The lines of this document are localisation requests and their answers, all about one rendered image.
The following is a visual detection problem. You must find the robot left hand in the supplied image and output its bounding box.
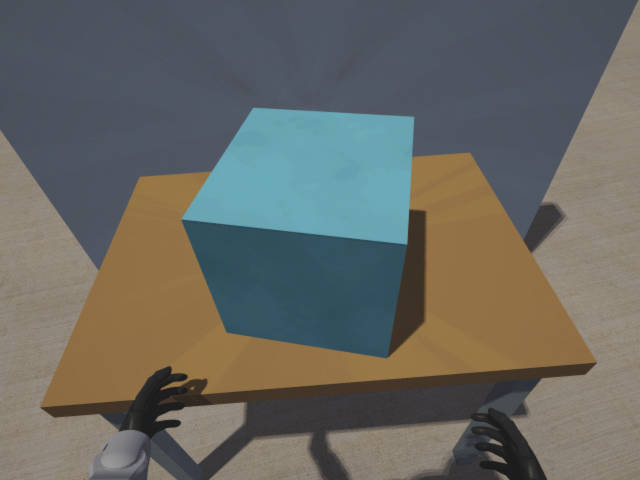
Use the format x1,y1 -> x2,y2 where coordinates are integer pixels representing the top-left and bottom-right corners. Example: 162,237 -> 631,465
119,366 -> 188,439

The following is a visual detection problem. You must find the table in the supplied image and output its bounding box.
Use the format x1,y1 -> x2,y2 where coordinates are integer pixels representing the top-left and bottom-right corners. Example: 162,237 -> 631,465
40,153 -> 597,480

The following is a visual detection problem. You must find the robot left forearm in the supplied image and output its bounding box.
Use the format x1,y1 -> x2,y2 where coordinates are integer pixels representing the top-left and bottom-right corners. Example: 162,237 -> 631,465
87,430 -> 151,480

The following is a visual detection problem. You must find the carton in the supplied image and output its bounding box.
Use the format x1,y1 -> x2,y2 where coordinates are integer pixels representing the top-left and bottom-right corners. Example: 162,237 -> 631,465
181,108 -> 414,358

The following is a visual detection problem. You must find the robot right hand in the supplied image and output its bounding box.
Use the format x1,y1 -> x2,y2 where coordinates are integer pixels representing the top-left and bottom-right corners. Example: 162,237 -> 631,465
471,408 -> 547,480

